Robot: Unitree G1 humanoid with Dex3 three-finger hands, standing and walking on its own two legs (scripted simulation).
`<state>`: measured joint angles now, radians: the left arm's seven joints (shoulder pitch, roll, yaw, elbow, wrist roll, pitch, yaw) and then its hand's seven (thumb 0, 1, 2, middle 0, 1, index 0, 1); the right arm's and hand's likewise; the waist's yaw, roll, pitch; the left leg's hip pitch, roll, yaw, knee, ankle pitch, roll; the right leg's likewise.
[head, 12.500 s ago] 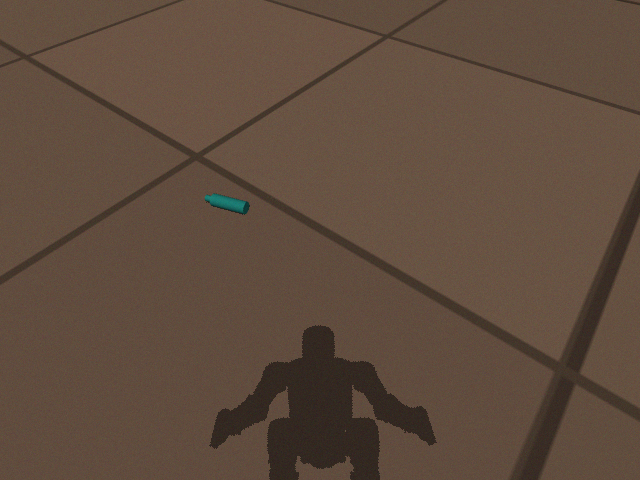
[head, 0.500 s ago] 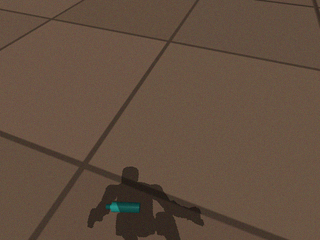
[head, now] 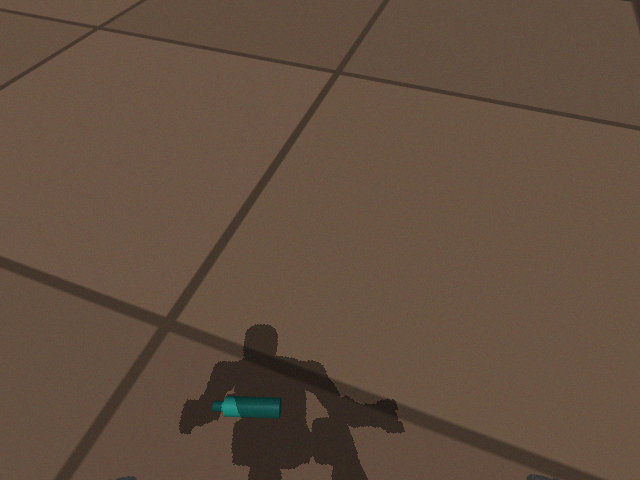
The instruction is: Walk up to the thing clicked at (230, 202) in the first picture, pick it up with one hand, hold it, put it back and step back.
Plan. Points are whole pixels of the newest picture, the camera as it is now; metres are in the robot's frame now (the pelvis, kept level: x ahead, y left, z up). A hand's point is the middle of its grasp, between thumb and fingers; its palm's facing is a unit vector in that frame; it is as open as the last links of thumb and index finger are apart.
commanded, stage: rise first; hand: left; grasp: from above
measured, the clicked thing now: (246, 406) +0.42 +0.24 -0.75
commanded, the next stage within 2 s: none
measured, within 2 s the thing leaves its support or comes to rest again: neither
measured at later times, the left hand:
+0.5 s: hand out of the picture +0.14 +0.26 -0.22, palm faces -0.10 -0.90 -0.42, open 13.6 cm
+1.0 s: hand out of the picture +0.15 +0.28 -0.30, palm faces -0.31 -0.77 -0.56, open 14.2 cm
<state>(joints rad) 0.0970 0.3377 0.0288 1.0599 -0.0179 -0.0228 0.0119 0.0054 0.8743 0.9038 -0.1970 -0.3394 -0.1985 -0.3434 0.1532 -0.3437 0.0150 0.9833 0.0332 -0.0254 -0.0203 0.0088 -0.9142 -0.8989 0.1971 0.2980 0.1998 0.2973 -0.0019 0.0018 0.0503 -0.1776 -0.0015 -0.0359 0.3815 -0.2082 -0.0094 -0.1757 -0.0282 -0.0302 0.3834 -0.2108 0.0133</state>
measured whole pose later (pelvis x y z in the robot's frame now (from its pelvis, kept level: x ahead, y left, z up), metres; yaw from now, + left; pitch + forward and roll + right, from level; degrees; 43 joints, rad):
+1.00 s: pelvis -0.03 +0.01 -0.16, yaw -2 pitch +26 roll -2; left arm 0.17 0.39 0.14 0.48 0.37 0.10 0.01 -0.01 -0.57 0.97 -0.10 -1.05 -0.10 -1.06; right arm 0.13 -0.25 -0.02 0.53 0.00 -0.18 0.01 0.01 -0.94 -0.91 0.20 0.30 0.20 0.30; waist -0.03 0.00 -0.16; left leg -1.28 0.00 -0.04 1.46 -0.63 -0.01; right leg -1.26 -0.02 -0.02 1.42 -0.61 0.02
